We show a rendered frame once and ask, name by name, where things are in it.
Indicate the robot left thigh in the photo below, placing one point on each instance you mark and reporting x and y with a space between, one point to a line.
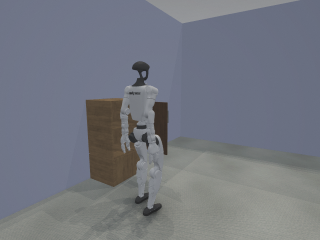
141 149

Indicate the left robot upper arm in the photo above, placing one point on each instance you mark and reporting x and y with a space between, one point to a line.
124 108

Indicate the robot left forearm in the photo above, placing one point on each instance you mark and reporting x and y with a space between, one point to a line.
124 124

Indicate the cupboard door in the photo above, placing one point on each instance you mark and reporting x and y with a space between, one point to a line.
161 123

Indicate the robot left shin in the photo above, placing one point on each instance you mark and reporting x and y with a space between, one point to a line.
141 176

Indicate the robot left hand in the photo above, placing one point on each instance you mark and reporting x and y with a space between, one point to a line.
125 139

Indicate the robot right hand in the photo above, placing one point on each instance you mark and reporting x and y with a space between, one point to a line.
153 149

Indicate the right robot upper arm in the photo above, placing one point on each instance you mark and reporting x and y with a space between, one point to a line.
152 93

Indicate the robot right forearm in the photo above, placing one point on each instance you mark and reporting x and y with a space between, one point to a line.
150 127

